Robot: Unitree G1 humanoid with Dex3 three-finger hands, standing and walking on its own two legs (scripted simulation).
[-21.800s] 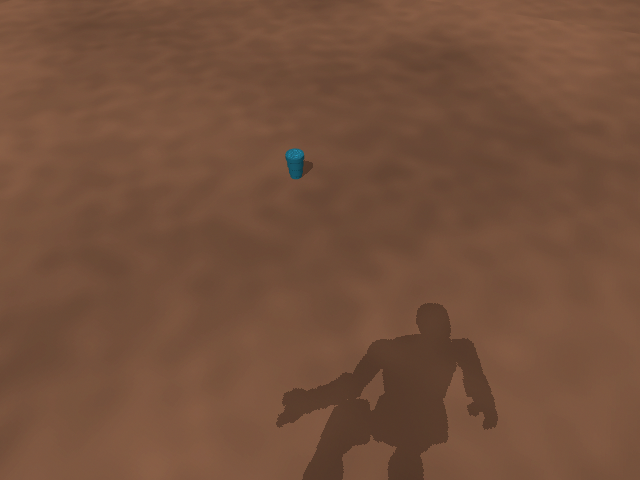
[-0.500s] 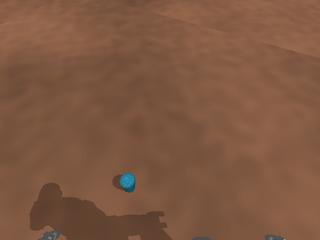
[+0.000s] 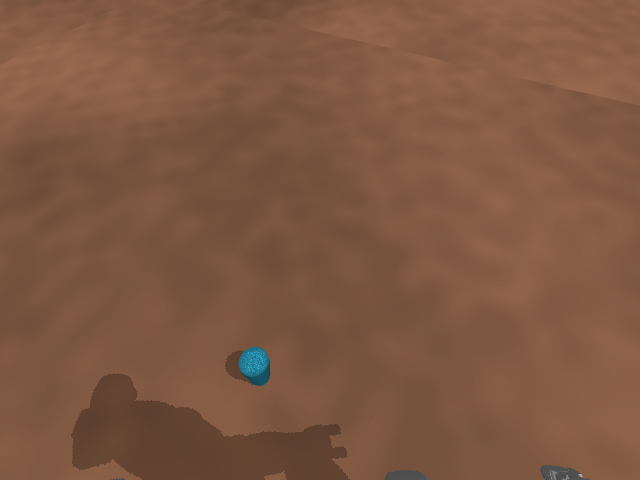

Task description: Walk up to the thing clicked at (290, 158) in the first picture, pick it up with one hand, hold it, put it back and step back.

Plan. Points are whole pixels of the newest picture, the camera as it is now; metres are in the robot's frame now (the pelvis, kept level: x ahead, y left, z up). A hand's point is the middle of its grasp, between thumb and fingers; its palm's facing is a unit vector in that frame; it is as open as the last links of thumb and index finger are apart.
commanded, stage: walk up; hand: left
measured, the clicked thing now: (257, 369) +0.49 +0.23 -0.70
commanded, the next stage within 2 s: none
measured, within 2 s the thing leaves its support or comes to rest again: neither
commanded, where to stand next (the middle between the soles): +0.12 +0.00 m, yaw -1 degrees
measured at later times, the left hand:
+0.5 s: hand out of the picture +0.12 +0.27 -0.12, palm faces -0.04 -0.89 -0.46, open 7.4 cm
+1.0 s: hand out of the picture +0.14 +0.28 -0.17, palm faces -0.10 -0.93 -0.35, open 7.4 cm
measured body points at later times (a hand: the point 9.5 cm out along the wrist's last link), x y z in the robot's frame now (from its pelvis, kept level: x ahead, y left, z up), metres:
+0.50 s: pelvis +0.06 -0.01 +0.01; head +0.08 -0.05 +0.45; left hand +0.12 +0.31 -0.09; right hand +0.11 -0.32 -0.14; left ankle +0.06 +0.15 -0.68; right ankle +0.08 -0.11 -0.73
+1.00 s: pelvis +0.02 +0.03 -0.01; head +0.07 +0.04 +0.43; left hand +0.15 +0.33 -0.14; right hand +0.11 -0.30 -0.11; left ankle +0.10 +0.14 -0.73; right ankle -0.04 -0.11 -0.72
